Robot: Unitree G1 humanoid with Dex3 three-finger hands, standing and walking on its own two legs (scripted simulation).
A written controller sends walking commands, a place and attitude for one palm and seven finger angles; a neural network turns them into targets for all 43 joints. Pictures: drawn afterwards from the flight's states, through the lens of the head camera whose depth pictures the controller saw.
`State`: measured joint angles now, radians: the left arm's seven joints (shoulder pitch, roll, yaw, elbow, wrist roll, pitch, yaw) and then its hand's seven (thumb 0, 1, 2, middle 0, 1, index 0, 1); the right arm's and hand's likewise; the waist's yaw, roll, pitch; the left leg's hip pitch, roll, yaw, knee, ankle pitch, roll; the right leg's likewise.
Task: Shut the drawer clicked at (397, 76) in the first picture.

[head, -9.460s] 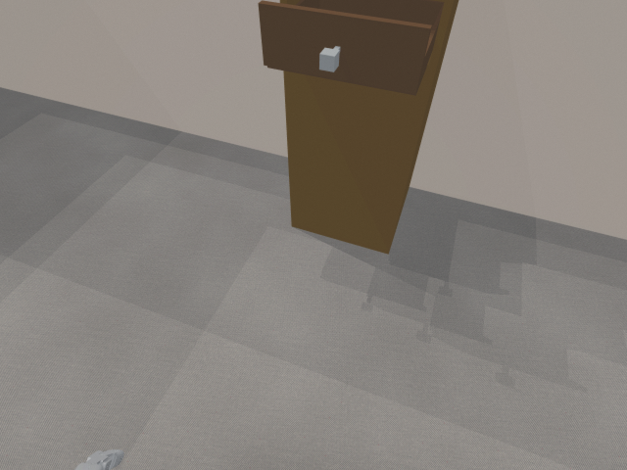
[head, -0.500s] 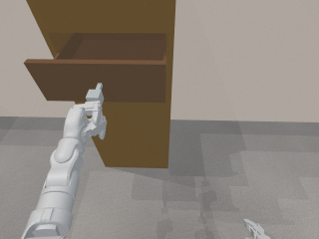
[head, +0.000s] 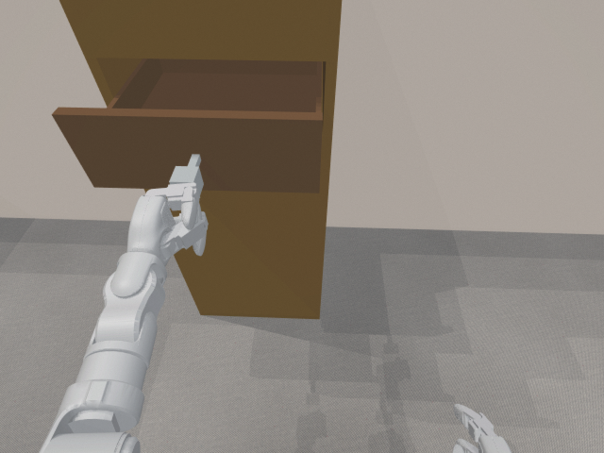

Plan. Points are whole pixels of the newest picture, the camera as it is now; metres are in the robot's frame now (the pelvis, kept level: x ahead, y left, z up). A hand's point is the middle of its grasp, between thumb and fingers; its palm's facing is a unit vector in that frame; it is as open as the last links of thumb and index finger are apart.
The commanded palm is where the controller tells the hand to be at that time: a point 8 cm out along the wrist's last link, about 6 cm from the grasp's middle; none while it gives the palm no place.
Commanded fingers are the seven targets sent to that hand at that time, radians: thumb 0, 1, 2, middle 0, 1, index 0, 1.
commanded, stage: push the drawer shut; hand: left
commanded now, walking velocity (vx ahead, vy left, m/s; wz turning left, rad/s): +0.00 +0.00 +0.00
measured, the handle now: (190, 174) +0.48 +0.19 +0.12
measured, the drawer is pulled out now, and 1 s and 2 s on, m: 0.17 0.12 0.00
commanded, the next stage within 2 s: pull the fist back off the drawer in 1.98 s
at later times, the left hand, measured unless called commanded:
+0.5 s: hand (213, 201) +0.42 +0.14 +0.12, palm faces -0.01 -1.00 -0.01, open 3.4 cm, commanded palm +0.42 +0.19 +0.12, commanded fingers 0.00 0.90 0.90 -1.40 -1.60 -1.40 -1.60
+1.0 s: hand (218, 183) +0.46 +0.14 +0.12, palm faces -0.01 -1.00 -0.01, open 3.4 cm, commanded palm +0.48 +0.19 +0.12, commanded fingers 0.00 0.90 0.90 -1.40 -1.60 -1.40 -1.60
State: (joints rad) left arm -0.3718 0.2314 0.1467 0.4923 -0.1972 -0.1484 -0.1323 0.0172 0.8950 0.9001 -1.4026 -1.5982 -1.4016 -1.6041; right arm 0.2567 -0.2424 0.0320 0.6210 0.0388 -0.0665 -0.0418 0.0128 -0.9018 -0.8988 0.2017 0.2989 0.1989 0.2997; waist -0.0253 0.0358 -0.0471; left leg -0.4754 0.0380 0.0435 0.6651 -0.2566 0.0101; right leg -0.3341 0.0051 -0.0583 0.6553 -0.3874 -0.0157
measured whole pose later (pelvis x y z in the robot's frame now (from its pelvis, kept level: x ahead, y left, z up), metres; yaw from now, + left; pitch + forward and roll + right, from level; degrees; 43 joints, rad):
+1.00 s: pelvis -0.03 +0.00 -0.02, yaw -1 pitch +10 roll -2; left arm -0.91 0.40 0.26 1.18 -0.14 -0.33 -0.15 0.02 0.90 0.90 -1.48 -1.60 -1.48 -1.60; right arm 0.38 -0.27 0.03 0.73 0.03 -0.07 -0.06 0.01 -0.90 -0.90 0.20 0.30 0.20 0.30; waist -0.14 0.04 -0.04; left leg -0.70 0.06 0.01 0.76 -0.24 0.01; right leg -0.56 0.03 -0.08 0.76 -0.37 -0.03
